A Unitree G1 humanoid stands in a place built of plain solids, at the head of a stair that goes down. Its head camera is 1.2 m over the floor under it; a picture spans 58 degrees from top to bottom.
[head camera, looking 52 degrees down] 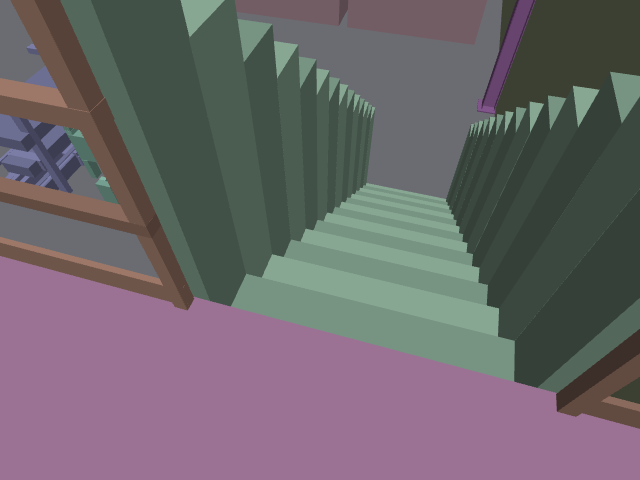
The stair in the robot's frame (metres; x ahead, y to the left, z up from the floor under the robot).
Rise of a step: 0.19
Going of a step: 0.24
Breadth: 1.03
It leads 16 degrees to the right of straight ahead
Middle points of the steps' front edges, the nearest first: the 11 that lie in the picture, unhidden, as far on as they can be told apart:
0.56 -0.13 0.00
0.79 -0.19 -0.19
1.02 -0.26 -0.38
1.25 -0.33 -0.57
1.48 -0.39 -0.76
1.71 -0.46 -0.95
1.94 -0.53 -1.13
2.17 -0.59 -1.32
2.40 -0.66 -1.51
2.63 -0.73 -1.70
2.86 -0.80 -1.89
